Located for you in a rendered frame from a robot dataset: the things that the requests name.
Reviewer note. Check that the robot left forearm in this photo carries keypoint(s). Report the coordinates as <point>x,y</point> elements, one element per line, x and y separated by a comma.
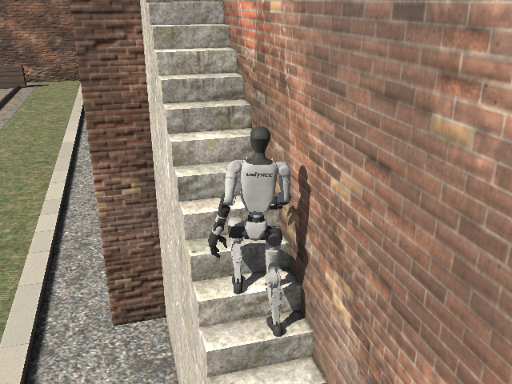
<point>221,218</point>

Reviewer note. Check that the robot left upper arm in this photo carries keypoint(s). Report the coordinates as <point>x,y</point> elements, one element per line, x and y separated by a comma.
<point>230,182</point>

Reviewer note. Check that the left robot hand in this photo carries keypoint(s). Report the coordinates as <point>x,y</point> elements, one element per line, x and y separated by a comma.
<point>213,238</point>

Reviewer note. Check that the robot right forearm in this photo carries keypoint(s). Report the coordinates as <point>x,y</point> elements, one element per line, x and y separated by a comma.
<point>281,203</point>

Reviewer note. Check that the right robot shin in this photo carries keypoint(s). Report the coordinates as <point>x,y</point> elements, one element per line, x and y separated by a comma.
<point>275,297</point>

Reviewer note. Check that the right robot hand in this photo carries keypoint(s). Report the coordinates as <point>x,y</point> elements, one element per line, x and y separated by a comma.
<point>275,205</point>

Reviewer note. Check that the robot right foot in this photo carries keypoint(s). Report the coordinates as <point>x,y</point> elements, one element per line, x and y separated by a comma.
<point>277,330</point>

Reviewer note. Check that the robot right upper arm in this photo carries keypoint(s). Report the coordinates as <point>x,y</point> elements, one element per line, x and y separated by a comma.
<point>284,181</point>

